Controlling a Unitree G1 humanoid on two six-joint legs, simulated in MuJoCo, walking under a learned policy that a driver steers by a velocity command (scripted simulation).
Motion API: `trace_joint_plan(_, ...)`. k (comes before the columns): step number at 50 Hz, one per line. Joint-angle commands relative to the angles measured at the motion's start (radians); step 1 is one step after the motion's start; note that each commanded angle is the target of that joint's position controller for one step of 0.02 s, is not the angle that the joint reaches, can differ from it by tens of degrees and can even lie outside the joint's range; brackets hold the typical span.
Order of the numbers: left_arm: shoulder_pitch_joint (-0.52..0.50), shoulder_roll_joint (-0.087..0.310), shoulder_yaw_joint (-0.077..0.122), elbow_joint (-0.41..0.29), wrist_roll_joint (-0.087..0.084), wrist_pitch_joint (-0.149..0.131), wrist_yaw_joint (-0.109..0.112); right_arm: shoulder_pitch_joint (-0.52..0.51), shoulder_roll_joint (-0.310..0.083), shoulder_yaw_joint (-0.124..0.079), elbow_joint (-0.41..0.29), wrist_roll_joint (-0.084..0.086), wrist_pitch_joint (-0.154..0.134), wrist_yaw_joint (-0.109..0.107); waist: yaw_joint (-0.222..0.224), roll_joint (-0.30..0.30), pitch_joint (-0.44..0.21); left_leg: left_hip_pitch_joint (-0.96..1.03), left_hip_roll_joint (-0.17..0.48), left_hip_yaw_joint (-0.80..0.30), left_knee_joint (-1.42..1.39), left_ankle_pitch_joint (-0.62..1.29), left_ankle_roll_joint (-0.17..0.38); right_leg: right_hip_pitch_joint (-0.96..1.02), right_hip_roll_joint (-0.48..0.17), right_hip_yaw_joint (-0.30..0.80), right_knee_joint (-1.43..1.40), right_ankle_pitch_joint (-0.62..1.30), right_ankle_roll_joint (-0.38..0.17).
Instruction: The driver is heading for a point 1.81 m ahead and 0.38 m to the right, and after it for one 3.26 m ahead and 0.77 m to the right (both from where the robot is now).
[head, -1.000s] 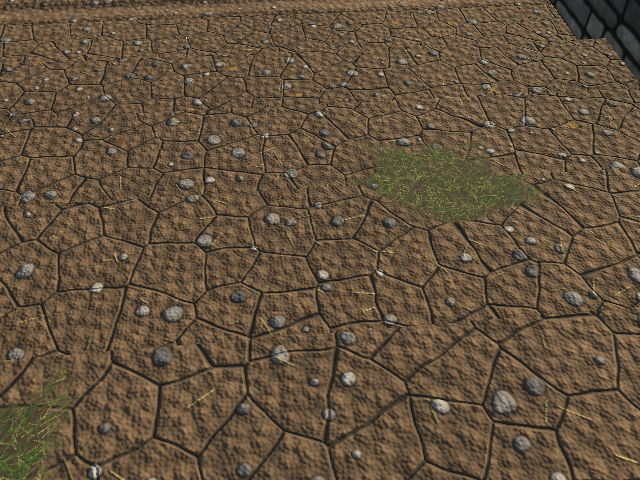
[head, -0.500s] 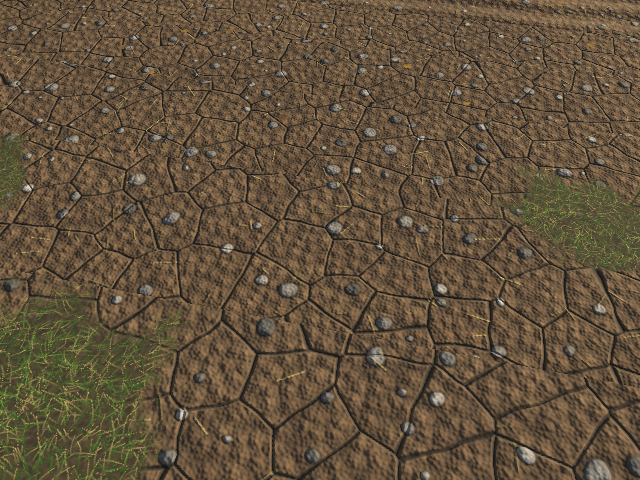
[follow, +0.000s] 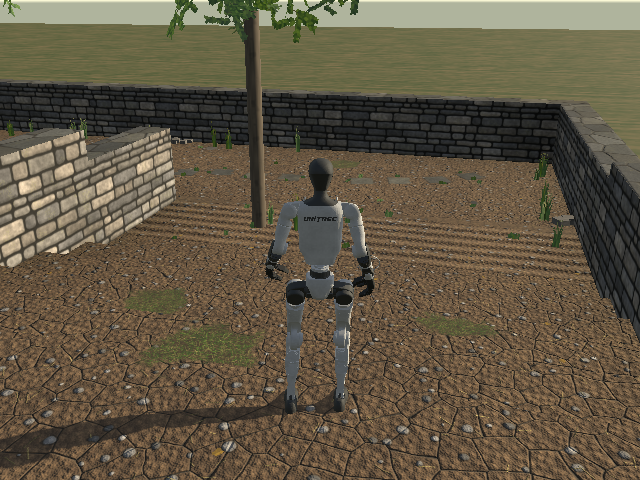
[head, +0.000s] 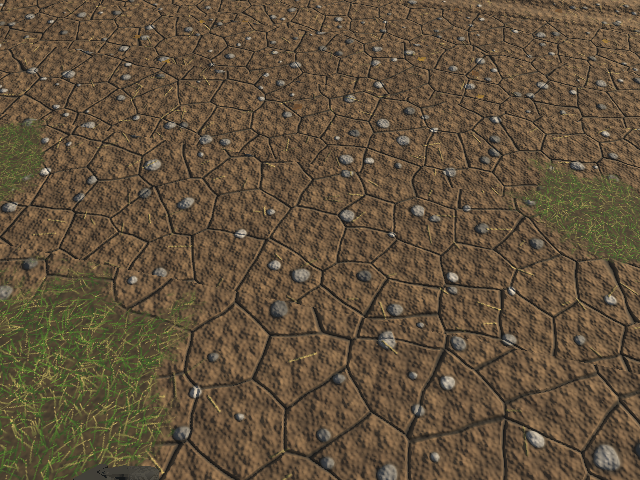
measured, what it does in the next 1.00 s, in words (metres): lifts its left foot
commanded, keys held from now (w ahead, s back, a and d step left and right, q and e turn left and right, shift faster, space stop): no key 0.74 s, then w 0.16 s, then w+e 0.10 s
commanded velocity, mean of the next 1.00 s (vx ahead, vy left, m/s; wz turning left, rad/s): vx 0.05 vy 0.00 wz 0.00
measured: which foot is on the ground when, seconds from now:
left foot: down 0.00-0.80, up 0.82-1.00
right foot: down 0.00-1.00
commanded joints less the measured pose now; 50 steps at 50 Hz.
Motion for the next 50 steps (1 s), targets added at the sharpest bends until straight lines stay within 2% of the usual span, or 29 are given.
trace_joint_plan(1, -0.011, 0.086, 0.024, -0.074, 0.006, -0.011, 0.003, -0.020, -0.138, -0.036, -0.079, 0.000, -0.013, 0.011, 0.013, 0.023, -0.062, -0.077, 0.014, -0.028, -0.117, 0.115, 0.036, 0.117, -0.014, 0.047, -0.069, 0.159, -0.012)
trace_joint_plan(8, 0.006, 0.100, 0.020, -0.075, 0.004, -0.010, 0.009, -0.058, -0.144, -0.035, -0.097, -0.003, -0.019, 0.014, 0.001, 0.019, -0.063, -0.042, 0.008, -0.020, -0.101, 0.116, 0.037, 0.078, -0.017, 0.051, -0.082, 0.164, -0.003)
trace_joint_plan(17, 0.046, 0.104, 0.012, -0.070, 0.004, -0.009, 0.011, -0.078, -0.156, -0.035, -0.097, -0.005, -0.019, 0.007, -0.002, 0.009, -0.073, -0.030, -0.001, -0.008, -0.087, 0.139, 0.030, 0.084, -0.024, 0.060, -0.081, 0.207, 0.000)
trace_joint_plan(29, 0.081, 0.108, 0.009, -0.067, 0.009, -0.003, 0.005, -0.063, -0.156, -0.030, -0.058, -0.003, -0.013, -0.004, 0.000, -0.012, -0.073, -0.049, -0.006, 0.005, -0.095, 0.145, 0.015, 0.132, -0.032, 0.073, -0.072, 0.290, 0.004)
trace_joint_plan(37, 0.088, 0.118, 0.016, -0.052, 0.009, -0.002, -0.002, -0.043, -0.152, -0.030, -0.024, -0.001, 0.000, -0.009, -0.002, -0.019, -0.064, -0.034, -0.004, 0.017, -0.112, 0.145, 0.004, 0.144, -0.032, 0.081, -0.087, 0.316, 0.010)
trace_joint_plan(38, 0.107, 0.116, 0.016, -0.043, 0.007, 0.002, -0.001, -0.021, -0.150, -0.030, -0.012, -0.001, 0.005, -0.010, -0.001, -0.022, -0.057, -0.034, -0.006, 0.023, -0.121, 0.085, 0.003, 0.141, -0.035, 0.090, -0.113, 0.208, 0.005)
trace_joint_plan(39, 0.133, 0.140, 0.028, -0.036, 0.010, 0.006, 0.005, -0.014, -0.161, -0.036, -0.008, -0.008, 0.010, -0.014, 0.009, -0.033, -0.030, -0.055, -0.018, 0.035, -0.112, -0.002, 0.009, 0.130, -0.041, 0.107, -0.151, 0.016, -0.018)
trace_joint_plan(40, 0.176, 0.194, 0.052, -0.024, 0.024, 0.009, 0.019, -0.027, -0.182, -0.046, -0.017, -0.023, 0.011, -0.024, 0.037, -0.066, -0.004, -0.105, -0.041, 0.057, -0.063, -0.125, 0.023, 0.132, -0.073, 0.156, -0.207, -0.227, -0.078)
trace_joint_plan(41, 0.238, 0.219, 0.066, 0.000, 0.036, 0.007, 0.034, -0.060, -0.171, -0.047, -0.032, -0.042, 0.005, -0.034, 0.069, -0.118, 0.018, -0.199, -0.042, 0.058, 0.024, -0.167, 0.029, 0.170, -0.171, 0.294, -0.283, -0.395, -0.167)
trace_joint_plan(42, 0.285, 0.207, 0.068, 0.013, 0.033, 0.001, 0.057, -0.091, -0.151, -0.044, -0.048, -0.051, -0.010, -0.045, 0.097, -0.154, 0.036, -0.282, -0.035, 0.048, 0.107, -0.152, 0.046, 0.219, -0.287, 0.446, -0.352, -0.474, -0.255)
trace_joint_plan(43, 0.305, 0.169, 0.055, 0.018, 0.028, -0.007, 0.081, -0.124, -0.129, -0.038, -0.059, -0.053, -0.031, -0.056, 0.119, -0.171, 0.055, -0.331, -0.015, 0.012, 0.185, -0.153, 0.067, 0.235, -0.362, 0.541, -0.397, -0.460, -0.304)
trace_joint_plan(44, 0.319, 0.124, 0.037, 0.023, 0.037, -0.019, 0.101, -0.155, -0.105, -0.032, -0.070, -0.060, -0.049, -0.063, 0.135, -0.189, 0.054, -0.374, 0.006, -0.034, 0.307, -0.238, 0.080, 0.249, -0.395, 0.572, -0.430, -0.397, -0.314)
trace_joint_plan(45, 0.306, 0.086, 0.022, 0.026, 0.045, -0.027, 0.119, -0.159, -0.083, -0.028, -0.076, -0.071, -0.063, -0.064, 0.122, -0.182, 0.041, -0.383, 0.015, -0.045, 0.378, -0.293, 0.090, 0.254, -0.384, 0.541, -0.445, -0.337, -0.293)
trace_joint_plan(46, 0.273, 0.074, 0.014, 0.029, 0.050, -0.027, 0.131, -0.145, -0.073, -0.027, -0.077, -0.086, -0.072, -0.061, 0.095, -0.136, 0.040, -0.335, 0.014, -0.028, 0.352, -0.292, 0.092, 0.224, -0.334, 0.472, -0.451, -0.290, -0.258)
trace_joint_plan(47, 0.215, 0.097, 0.017, 0.020, 0.047, -0.015, 0.135, -0.106, -0.065, -0.027, -0.064, -0.095, -0.075, -0.054, 0.063, -0.079, 0.048, -0.238, -0.004, 0.009, 0.243, -0.259, 0.087, 0.167, -0.266, 0.374, -0.451, -0.263, -0.220)
trace_joint_plan(48, 0.156, 0.138, 0.027, 0.015, 0.041, 0.001, 0.130, -0.077, -0.057, -0.027, -0.051, -0.085, -0.075, -0.043, 0.030, -0.066, 0.051, -0.108, -0.033, 0.055, 0.129, -0.172, 0.081, 0.095, -0.204, 0.291, -0.438, -0.238, -0.199)
trace_joint_plan(49, 0.144, 0.172, 0.036, 0.019, 0.044, 0.017, 0.119, -0.058, -0.053, -0.028, -0.042, -0.074, -0.077, -0.026, 0.018, -0.085, 0.049, 0.007, -0.059, 0.072, 0.091, -0.060, 0.080, 0.016, -0.166, 0.253, -0.420, -0.210, -0.203)
trace_joint_plan(50, 0.119, 0.191, 0.040, 0.021, 0.052, 0.029, 0.104, -0.032, -0.051, -0.025, -0.039, -0.059, -0.078, -0.010, -0.009, -0.090, 0.046, 0.089, -0.069, 0.065, 0.009, 0.036, 0.085, -0.030, -0.157, 0.246, -0.387, -0.201, -0.211)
